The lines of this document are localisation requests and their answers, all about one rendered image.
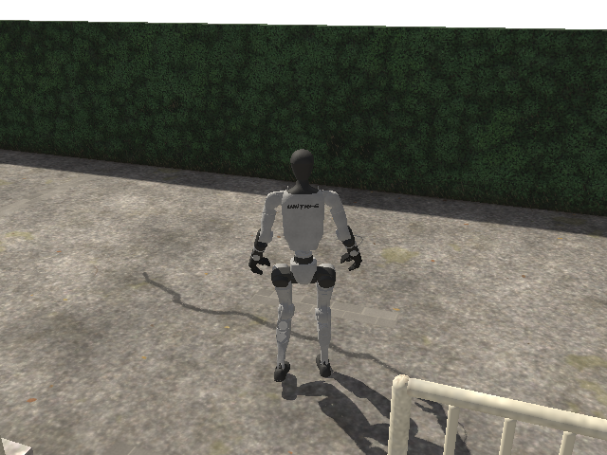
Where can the robot right thigh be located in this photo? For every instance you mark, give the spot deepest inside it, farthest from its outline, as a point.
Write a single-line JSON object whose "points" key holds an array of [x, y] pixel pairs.
{"points": [[326, 277]]}

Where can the robot left forearm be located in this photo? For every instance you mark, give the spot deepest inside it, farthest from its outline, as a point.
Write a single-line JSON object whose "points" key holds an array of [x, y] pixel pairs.
{"points": [[258, 249]]}

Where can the robot left hand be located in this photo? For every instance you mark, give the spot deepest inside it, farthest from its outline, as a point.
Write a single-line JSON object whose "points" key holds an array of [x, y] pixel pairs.
{"points": [[252, 264]]}

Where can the left robot upper arm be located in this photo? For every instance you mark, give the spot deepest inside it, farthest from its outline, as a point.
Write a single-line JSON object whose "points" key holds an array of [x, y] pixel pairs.
{"points": [[273, 200]]}

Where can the right robot upper arm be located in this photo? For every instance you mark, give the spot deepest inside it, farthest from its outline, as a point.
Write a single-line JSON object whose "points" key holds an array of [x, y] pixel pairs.
{"points": [[332, 199]]}

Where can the robot right hand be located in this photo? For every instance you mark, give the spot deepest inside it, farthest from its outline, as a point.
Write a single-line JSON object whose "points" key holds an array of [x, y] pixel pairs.
{"points": [[347, 257]]}

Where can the right robot foot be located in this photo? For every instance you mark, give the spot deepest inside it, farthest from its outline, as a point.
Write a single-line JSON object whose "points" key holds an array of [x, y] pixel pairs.
{"points": [[324, 369]]}

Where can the robot right forearm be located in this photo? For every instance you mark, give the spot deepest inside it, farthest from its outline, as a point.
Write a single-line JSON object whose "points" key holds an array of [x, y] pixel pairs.
{"points": [[351, 244]]}

